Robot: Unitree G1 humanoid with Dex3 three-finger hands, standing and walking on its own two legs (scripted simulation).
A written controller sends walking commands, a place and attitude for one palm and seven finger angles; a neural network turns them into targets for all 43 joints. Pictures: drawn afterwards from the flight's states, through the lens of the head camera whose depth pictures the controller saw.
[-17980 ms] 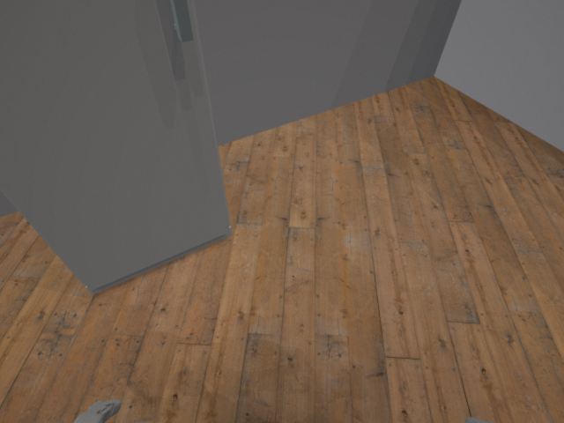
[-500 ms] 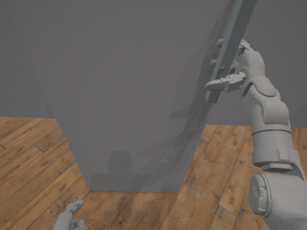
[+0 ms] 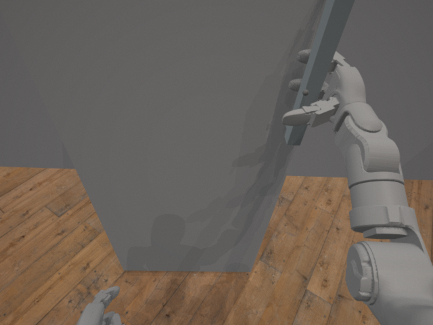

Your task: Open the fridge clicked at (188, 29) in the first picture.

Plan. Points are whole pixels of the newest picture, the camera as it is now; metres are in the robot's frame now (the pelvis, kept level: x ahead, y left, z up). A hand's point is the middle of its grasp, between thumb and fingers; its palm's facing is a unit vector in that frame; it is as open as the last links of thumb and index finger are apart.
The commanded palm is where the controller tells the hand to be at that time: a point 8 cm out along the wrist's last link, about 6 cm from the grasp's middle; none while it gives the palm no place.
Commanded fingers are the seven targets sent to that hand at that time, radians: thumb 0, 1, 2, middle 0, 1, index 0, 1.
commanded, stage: slide the fingers in behind the handle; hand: right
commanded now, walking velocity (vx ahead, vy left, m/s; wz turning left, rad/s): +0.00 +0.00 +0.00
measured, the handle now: (309, 72) +0.48 -0.11 +0.27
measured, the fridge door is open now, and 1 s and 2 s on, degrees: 0 0 1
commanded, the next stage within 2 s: grip the handle and tug to test in 0.02 s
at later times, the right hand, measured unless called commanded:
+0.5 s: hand (301, 90) +0.43 -0.10 +0.26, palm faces -0.07 +1.00 +0.00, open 10.5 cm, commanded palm +0.41 -0.16 +0.25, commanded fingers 0.00 -0.43 -0.70 0.40 1.33 0.40 1.33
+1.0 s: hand (300, 97) +0.43 -0.10 +0.25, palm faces -0.08 +1.00 +0.01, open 6.0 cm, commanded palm +0.41 -0.17 +0.25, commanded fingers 0.00 -0.90 -0.90 0.45 1.40 0.45 1.40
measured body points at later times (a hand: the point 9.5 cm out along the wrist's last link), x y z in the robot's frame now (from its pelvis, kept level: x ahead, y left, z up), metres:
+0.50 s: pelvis -0.01 +0.00 +0.00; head -0.02 +0.02 +0.45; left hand +0.13 +0.25 -0.10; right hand +0.43 -0.15 +0.26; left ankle -0.03 +0.11 -0.74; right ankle +0.02 -0.11 -0.74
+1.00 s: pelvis +0.00 +0.01 +0.00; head -0.02 +0.02 +0.45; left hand +0.14 +0.25 -0.10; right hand +0.42 -0.15 +0.25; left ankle -0.03 +0.11 -0.74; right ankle +0.02 -0.11 -0.74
